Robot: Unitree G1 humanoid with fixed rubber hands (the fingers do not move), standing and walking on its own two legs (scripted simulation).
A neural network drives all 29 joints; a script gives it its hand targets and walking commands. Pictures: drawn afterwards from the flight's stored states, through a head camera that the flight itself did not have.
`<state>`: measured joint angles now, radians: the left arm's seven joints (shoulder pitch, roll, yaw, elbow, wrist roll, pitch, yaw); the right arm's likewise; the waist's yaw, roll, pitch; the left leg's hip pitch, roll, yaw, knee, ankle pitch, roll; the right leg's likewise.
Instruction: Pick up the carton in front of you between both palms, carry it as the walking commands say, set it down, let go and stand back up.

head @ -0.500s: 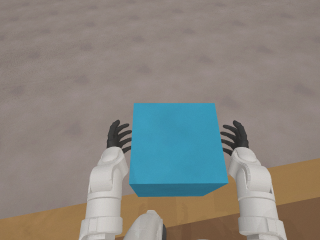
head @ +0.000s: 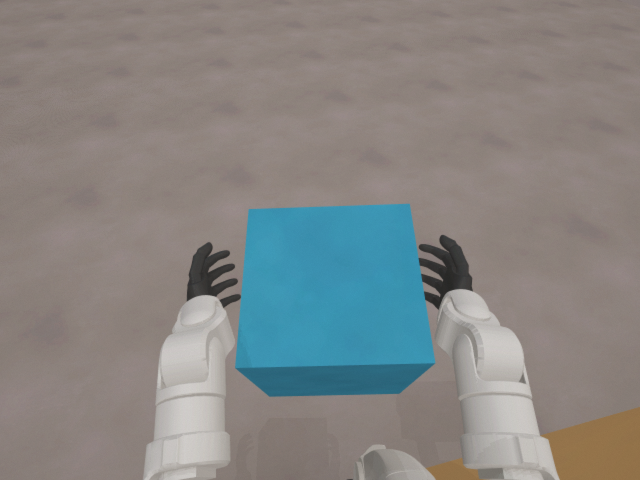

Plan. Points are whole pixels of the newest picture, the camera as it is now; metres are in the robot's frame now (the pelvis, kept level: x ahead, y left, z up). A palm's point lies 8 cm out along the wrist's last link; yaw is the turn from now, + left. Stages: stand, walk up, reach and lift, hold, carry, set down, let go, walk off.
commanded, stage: carry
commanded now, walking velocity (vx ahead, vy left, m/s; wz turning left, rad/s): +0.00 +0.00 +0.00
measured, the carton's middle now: (331, 311) +0.33 -0.01 +0.00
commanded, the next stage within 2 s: none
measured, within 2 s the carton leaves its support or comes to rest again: neither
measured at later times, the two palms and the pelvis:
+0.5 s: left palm (252, 214) +0.69 +0.13 -0.13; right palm (378, 211) +0.69 -0.16 -0.14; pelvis +0.36 -0.01 -0.21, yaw -2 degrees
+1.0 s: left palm (269, 184) +0.84 +0.10 -0.17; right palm (377, 177) +0.85 -0.20 -0.16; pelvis +0.53 -0.04 -0.24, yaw +0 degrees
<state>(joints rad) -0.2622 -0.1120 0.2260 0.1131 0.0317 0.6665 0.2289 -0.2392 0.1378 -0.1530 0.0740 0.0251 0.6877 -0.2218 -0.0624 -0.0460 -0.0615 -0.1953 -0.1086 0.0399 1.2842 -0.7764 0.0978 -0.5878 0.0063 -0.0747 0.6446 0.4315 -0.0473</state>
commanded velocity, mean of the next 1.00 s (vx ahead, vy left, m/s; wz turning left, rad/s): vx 0.10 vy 0.00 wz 0.00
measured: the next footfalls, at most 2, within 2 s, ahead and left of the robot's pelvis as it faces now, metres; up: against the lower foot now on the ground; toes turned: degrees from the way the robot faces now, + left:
right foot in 0.02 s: +0.15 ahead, -0.07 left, -0.18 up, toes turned -1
left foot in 0.48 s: +0.58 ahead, +0.06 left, -0.35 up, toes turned +2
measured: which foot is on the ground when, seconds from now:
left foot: down 0.00-0.02, up 0.04-0.46, down 0.48-1.00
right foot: up 0.00-0.00, down 0.02-0.50, up 0.52-0.82, down 0.84-1.00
